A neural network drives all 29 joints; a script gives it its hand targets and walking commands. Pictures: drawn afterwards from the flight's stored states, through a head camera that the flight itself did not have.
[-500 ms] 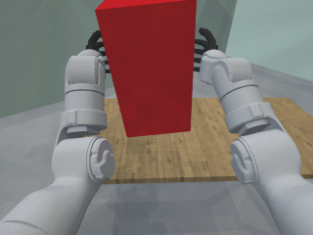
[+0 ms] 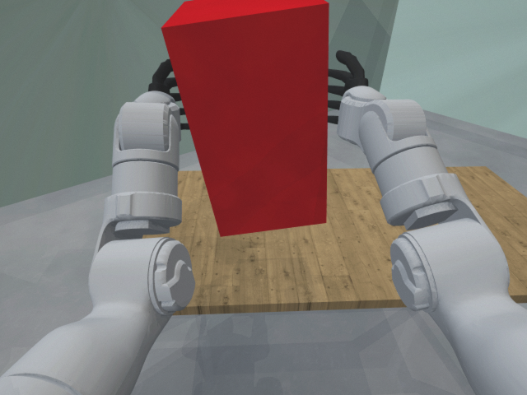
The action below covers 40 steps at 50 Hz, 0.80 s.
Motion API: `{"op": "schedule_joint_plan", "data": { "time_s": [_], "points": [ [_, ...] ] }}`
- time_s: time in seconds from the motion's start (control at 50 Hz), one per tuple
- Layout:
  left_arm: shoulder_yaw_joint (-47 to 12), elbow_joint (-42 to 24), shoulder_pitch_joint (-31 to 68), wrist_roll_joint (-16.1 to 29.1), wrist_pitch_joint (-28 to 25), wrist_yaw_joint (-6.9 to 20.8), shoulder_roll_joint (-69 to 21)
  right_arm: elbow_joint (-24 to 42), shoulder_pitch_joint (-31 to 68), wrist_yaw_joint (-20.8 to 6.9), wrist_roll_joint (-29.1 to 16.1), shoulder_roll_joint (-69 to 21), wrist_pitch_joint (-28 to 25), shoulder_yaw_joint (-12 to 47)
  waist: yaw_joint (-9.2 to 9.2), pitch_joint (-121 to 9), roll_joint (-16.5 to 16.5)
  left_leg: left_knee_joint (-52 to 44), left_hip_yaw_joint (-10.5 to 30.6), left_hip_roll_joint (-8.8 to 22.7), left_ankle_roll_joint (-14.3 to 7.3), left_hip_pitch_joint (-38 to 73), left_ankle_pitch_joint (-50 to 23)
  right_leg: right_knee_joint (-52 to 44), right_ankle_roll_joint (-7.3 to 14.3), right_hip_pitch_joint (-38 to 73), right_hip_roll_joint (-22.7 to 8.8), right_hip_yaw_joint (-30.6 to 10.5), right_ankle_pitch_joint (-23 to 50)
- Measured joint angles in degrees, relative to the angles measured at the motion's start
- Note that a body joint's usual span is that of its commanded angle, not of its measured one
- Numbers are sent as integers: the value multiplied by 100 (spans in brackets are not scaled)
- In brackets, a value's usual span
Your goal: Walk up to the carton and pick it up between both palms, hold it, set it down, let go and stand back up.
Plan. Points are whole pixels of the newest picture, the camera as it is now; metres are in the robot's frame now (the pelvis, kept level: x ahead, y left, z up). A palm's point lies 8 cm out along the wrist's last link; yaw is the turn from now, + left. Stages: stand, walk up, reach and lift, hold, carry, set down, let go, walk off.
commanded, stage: hold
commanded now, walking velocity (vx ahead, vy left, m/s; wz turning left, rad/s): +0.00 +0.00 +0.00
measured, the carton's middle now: (258, 116) +0.40 +0.00 +0.31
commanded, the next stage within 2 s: none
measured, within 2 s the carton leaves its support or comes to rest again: neither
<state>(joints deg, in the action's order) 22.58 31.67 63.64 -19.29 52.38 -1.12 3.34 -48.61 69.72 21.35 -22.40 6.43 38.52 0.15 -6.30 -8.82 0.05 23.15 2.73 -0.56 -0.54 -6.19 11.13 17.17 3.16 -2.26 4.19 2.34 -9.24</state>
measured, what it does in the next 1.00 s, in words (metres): stands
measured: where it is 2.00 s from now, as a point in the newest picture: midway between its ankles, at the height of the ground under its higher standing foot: outside the picture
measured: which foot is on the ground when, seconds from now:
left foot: down 0.00-1.00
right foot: down 0.00-1.00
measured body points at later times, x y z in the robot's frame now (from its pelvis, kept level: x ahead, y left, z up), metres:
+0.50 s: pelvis +0.00 +0.00 +0.00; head -0.10 +0.02 +0.44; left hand +0.39 +0.14 +0.34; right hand +0.37 -0.12 +0.34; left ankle +0.02 +0.11 -0.75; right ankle +0.01 -0.08 -0.75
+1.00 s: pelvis +0.00 +0.00 +0.00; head -0.10 +0.02 +0.44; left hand +0.39 +0.13 +0.34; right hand +0.37 -0.13 +0.34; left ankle +0.02 +0.11 -0.75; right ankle +0.01 -0.08 -0.75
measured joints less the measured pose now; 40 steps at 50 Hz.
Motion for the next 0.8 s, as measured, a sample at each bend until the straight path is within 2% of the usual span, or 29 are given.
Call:
{"op": "schedule_joint_plan", "data": {
  "time_s": [0.26, 0.38, 0.64, 0.8],
  "points": [
    [50, -42, -35, -16, 21, -38, -61, -30, 3, 1, -80, 47, 7, 100, 37, -8, -98, -59, -50, -1, -10, 38, -12, -5, -10, 0, -1, -66, 2],
    [292, 64, 124, -70, 0, -5, -36, 26, -3, 57, -46, -15, 33, 108, 71, 39, -36, -39, -30, 23, 11, 50, -4, -28, 19, 33, 29, -58, 15],
    [120, -41, 116, -99, 46, 66, 40, 144, -35, 83, 20, -88, 42, -42, -34, 70, 100, 29, 63, 17, 32, -24, -4, -44, 34, 21, 37, 12, 31],
    [145, -33, 131, -116, 23, 18, -14, 97, -9, 47, -12, -39, 31, -44, -9, 73, 52, 41, 1, 17, 9, -52, -4, 0, 14, -39, 35, -58, 36]
  ]
}}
